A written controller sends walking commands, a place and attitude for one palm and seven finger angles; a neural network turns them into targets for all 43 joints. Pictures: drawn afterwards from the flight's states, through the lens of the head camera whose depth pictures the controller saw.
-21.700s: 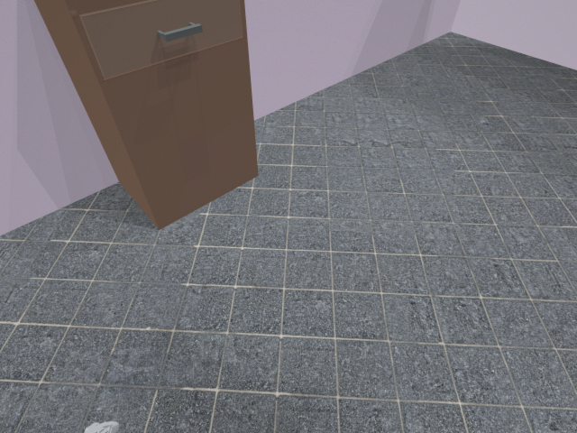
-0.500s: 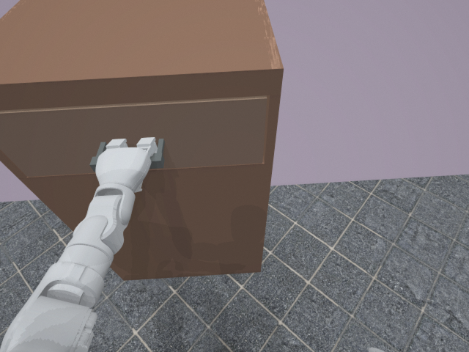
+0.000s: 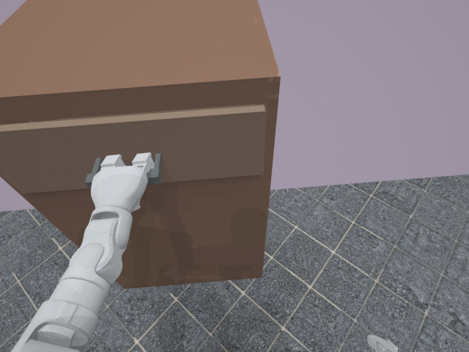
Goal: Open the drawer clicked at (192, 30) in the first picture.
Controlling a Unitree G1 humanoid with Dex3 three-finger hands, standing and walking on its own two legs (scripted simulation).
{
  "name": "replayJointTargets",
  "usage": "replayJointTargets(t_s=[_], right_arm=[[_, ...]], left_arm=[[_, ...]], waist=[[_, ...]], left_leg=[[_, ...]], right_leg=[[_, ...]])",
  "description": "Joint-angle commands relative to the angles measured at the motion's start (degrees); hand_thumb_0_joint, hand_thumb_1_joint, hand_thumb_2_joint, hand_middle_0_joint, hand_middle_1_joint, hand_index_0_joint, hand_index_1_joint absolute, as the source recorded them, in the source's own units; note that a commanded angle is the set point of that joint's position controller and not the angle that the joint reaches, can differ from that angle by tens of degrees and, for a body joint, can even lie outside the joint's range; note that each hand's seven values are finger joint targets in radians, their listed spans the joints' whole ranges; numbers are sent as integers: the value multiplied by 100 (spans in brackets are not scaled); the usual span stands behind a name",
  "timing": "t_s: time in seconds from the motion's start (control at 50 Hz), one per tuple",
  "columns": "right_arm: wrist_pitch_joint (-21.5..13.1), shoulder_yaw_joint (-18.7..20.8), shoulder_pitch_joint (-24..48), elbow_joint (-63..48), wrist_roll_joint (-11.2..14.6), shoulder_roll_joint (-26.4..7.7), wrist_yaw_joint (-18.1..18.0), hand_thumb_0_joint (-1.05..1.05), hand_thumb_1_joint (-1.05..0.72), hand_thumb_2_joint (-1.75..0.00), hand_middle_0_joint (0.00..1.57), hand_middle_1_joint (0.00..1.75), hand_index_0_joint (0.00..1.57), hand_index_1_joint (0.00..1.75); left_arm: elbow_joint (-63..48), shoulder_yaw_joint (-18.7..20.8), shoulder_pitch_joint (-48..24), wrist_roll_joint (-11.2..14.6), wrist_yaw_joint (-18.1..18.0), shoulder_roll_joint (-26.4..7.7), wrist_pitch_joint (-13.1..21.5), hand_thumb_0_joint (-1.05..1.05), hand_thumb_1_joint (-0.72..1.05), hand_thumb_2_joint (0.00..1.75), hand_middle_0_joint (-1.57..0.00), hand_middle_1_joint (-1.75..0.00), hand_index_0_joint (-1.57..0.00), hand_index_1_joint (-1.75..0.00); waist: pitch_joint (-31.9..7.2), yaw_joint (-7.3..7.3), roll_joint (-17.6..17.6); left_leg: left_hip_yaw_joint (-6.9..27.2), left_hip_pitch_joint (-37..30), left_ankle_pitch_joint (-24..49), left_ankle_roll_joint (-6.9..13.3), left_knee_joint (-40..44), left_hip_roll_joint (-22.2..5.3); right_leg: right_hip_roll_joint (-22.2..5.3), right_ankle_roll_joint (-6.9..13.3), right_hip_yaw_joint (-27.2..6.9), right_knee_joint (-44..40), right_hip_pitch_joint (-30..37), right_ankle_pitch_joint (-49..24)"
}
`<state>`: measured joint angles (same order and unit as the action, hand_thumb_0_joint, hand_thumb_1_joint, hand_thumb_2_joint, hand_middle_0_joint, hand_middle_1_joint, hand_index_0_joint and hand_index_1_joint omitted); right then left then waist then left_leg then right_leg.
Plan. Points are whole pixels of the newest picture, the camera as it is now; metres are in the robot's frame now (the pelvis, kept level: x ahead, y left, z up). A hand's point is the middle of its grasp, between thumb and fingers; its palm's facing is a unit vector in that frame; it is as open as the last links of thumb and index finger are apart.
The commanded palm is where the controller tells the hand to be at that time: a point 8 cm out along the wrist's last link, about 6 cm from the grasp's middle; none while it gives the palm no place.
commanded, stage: pull the drawer open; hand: left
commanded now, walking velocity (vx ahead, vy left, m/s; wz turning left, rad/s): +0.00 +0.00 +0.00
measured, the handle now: (126, 170) +0.43 +0.23 +0.06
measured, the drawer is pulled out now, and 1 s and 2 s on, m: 0.02 0.16 0.28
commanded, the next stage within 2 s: none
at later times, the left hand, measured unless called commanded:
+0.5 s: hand (129, 210) +0.35 +0.21 +0.04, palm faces -0.02 -0.03 -1.00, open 5.7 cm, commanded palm +0.31 +0.22 +0.09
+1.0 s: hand (119, 276) +0.24 +0.19 +0.04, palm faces +0.05 -0.12 -0.99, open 5.8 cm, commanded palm +0.22 +0.21 +0.09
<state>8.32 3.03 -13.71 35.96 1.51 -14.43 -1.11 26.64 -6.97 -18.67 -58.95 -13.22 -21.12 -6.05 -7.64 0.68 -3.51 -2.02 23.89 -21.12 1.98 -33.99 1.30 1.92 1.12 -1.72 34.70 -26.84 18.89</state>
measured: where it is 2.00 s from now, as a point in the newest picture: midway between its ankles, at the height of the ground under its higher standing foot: outside the picture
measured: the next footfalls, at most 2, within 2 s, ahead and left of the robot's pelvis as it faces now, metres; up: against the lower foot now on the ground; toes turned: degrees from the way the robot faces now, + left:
none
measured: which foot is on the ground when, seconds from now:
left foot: down 0.00-1.00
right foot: down 0.00-1.00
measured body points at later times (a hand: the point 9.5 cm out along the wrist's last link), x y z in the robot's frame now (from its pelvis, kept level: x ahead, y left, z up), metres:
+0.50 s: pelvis -0.01 -0.01 +0.00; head +0.01 -0.03 +0.45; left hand +0.35 +0.21 +0.09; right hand +0.14 -0.24 -0.12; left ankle -0.05 +0.10 -0.73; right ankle -0.03 -0.11 -0.73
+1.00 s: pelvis +0.00 +0.00 +0.00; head +0.00 -0.04 +0.45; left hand +0.23 +0.20 +0.09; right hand +0.20 -0.23 -0.10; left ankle -0.05 +0.10 -0.73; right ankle -0.03 -0.11 -0.73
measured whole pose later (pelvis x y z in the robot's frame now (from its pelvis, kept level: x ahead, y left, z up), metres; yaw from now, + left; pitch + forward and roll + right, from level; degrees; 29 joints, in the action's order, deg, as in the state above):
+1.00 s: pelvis +0.00 +0.00 +0.00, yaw +0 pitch +6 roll +1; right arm 6.0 1.7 -6.3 34.4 0.4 -13.8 1.0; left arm -5.2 -10.1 14.8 -59.0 -16.0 -19.0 -7.5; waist -6.7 -3.2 -4.2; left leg -2.2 18.7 -21.7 1.6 -34.2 1.5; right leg 1.7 1.4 -1.9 36.3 -22.3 20.1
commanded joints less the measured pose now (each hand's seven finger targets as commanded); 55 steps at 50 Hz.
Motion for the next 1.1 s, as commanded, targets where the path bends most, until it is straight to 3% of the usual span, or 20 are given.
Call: replayJointTargets(t_s=[0.0,0.06,0.1,0.14,0.18,0.26,0.38,0.46,0.48,0.54,0.58,0.62,0.72,0.78,0.88,0.96,0.98,1.0,1.04,1.08], right_arm=[[-280,202,422,-797,-5,-695,10,0,-90,-90,20,30,20,30],[-315,172,540,-831,-18,-672,44,0,-90,-90,20,30,20,30],[-258,143,424,-556,0,-751,-51,0,-90,-90,20,30,20,30],[-265,146,411,-554,-28,-683,-71,0,-90,-90,20,30,20,30],[-230,149,448,-521,-38,-699,-121,0,-90,-90,20,30,20,30],[-181,116,477,-504,-36,-628,-161,0,-90,-90,20,30,20,30],[-161,59,509,-544,-43,-665,-280,0,-90,-90,20,30,20,30],[-194,45,609,-730,-45,-595,-252,0,-90,-90,20,30,20,30],[-209,69,649,-790,-51,-614,-234,0,-90,-90,20,30,20,30],[-265,82,739,-935,-44,-559,-147,0,-90,-90,20,30,20,30],[-302,83,843,-1010,-37,-597,-86,0,-90,-90,20,30,20,30],[-349,75,915,-1067,-14,-569,-33,0,-90,-90,20,30,20,30],[-441,88,1101,-1103,-27,-563,75,0,-90,-90,20,30,20,30],[-488,82,1226,-1103,-34,-566,144,0,-90,-90,20,30,20,30],[-516,30,1363,-1040,-78,-539,171,0,-90,-90,20,30,20,30],[-550,-21,1506,-1084,-110,-421,223,0,-90,-90,20,30,20,30],[-490,-50,1491,-912,-120,-503,161,0,-90,-90,20,30,20,30],[-457,-67,1534,-886,-156,-491,110,0,-90,-90,20,30,20,30],[-485,-90,1583,-918,-175,-406,76,0,-90,-90,20,30,20,30],[-466,-105,1647,-917,-162,-402,23,0,-90,-90,20,30,20,30]], left_arm=[[-1669,525,-394,116,-139,-942,-64,0,90,90,-40,-135,-40,-135],[-2053,357,-115,120,-145,-720,-139,0,90,90,-40,-135,-40,-135],[-1577,276,-2057,-60,-234,-988,-193,0,90,90,-40,-135,-40,-135],[-1245,240,-1710,-192,-270,-866,-255,0,90,90,-40,-135,-40,-135],[-1141,377,-1771,-221,-261,-1076,-319,0,90,90,-40,-135,-40,-135],[-938,47,-2093,-132,-155,-745,-307,0,90,90,-40,-135,-40,-135],[-365,352,-2198,-63,3,-1103,-75,0,90,90,-40,-135,-40,-135],[-630,306,-1482,55,74,-903,126,0,90,90,-40,-135,-40,-135],[-746,550,-1057,61,77,-1096,167,0,90,90,-40,-135,-40,-135],[-1425,440,-279,177,70,-828,252,0,90,90,-40,-135,-40,-135],[-1785,748,554,230,22,-1039,276,0,90,90,-40,-135,-40,-135],[-2214,558,930,297,-18,-753,225,0,90,90,-40,-135,-40,-135],[-3218,798,2015,242,-281,-863,17,0,90,90,-40,-135,-40,-135],[-3811,634,2367,193,-412,-673,-132,0,90,90,-40,-135,-40,-135],[-4226,655,2599,56,-549,-741,-294,0,90,90,-40,-135,-40,-135],[-4576,473,3227,35,-578,-507,-285,0,90,90,-40,-135,-40,-135],[-4298,564,2356,-69,-599,-745,-318,0,90,90,-40,-135,-40,-135],[-4193,440,1665,-160,-615,-703,-350,0,90,90,-40,-135,-40,-135],[-3998,488,2005,-184,-601,-671,-321,0,90,90,-40,-135,-40,-135],[-4052,604,1974,-187,-568,-859,-323,0,90,90,-40,-135,-40,-135]], waist=[[-1861,-351,366],[-1690,-331,393],[-1165,69,346],[-1229,-85,250],[-1520,-170,264],[-1593,-122,362],[-1346,-172,744],[-1379,-345,675],[-1518,-464,568],[-1572,-512,473],[-1591,-632,461],[-1363,-561,573],[-1352,-627,401],[-1283,-598,219],[-1163,-587,301],[-1004,-636,396],[-803,-438,474],[-614,-388,393],[-479,-520,433],[-712,-586,304]], left_leg=[[120,-815,4009,-11,-11,-61],[153,-878,4074,-24,-6,-77],[232,-792,3400,-62,11,-74],[196,-804,3333,-63,21,-34],[179,-859,3350,-85,10,4],[178,-819,3119,-60,-3,41],[125,-381,2315,6,104,119],[65,-257,2246,20,158,134],[63,-278,2359,15,162,128],[46,-338,2624,11,163,94],[85,-312,2824,-19,185,78],[62,-313,2739,-10,201,59],[66,-507,3060,-51,192,26],[106,-727,3263,-89,172,-17],[145,-846,3177,-105,145,-6],[143,-907,3118,-98,116,0],[177,-859,2872,-115,100,17],[190,-805,2510,-97,124,29],[180,-748,2225,-89,184,54],[175,-880,2249,-97,197,79]], right_leg=[[-43,89,149,10,1551,-3406],[-30,79,177,3,1450,-3372],[17,107,250,-87,804,-2603],[43,155,279,-80,825,-2415],[33,172,232,-72,1033,-2501],[3,160,241,-65,1070,-2505],[-35,135,161,-182,1249,-2257],[-80,120,91,-179,1513,-2401],[-68,138,56,-154,1666,-2487],[-93,116,30,-102,1798,-2864],[-97,116,-2,-46,1951,-3053],[-92,86,18,-90,1838,-3077],[-81,97,-1,-33,1815,-3211],[-48,129,48,-40,1601,-2948],[-4,140,30,-18,1505,-2834],[-8,112,35,-16,1469,-2840],[30,128,18,-55,1224,-2615],[17,130,74,-95,1020,-2284],[34,146,104,-155,1020,-1952],[51,161,38,-180,1172,-1996]])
